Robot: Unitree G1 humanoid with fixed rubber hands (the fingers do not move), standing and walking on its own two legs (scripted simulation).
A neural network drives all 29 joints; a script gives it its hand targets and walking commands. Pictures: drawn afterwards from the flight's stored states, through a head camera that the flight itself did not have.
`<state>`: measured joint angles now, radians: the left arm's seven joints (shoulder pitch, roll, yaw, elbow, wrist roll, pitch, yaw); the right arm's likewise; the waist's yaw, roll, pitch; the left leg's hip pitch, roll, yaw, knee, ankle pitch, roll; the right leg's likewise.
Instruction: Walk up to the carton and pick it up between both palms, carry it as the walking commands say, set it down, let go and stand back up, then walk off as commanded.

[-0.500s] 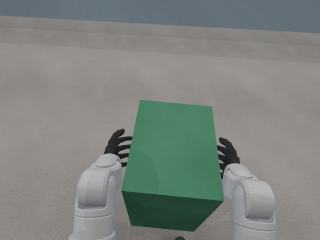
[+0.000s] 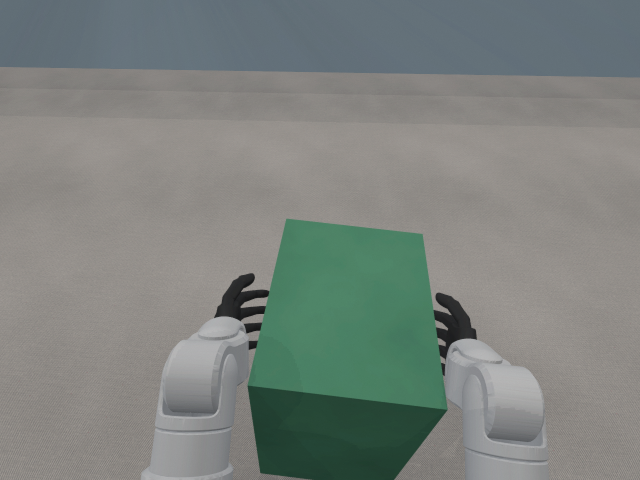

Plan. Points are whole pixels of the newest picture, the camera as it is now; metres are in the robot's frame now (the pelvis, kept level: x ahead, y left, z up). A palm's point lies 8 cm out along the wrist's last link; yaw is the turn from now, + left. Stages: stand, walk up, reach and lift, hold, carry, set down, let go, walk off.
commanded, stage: carry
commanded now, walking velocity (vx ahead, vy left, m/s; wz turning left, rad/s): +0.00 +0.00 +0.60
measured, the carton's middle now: (338, 358) +0.30 -0.01 +0.00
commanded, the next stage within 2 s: none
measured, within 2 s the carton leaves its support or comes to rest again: neither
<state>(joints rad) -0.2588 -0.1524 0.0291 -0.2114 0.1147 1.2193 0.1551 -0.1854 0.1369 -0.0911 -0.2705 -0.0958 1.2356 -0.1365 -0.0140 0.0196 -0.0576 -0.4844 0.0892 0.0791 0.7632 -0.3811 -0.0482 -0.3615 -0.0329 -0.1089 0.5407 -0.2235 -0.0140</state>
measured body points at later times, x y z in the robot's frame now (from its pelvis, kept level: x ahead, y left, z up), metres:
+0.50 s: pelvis -0.09 +0.02 -0.01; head -0.10 +0.04 +0.44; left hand +0.16 +0.22 +0.07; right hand +0.22 -0.05 +0.07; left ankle -0.09 +0.11 -0.73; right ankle +0.00 -0.11 -0.73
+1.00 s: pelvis -0.16 +0.00 +0.00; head -0.14 +0.00 +0.45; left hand +0.05 +0.25 +0.08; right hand +0.17 +0.01 +0.07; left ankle -0.12 +0.10 -0.71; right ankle -0.11 -0.12 -0.73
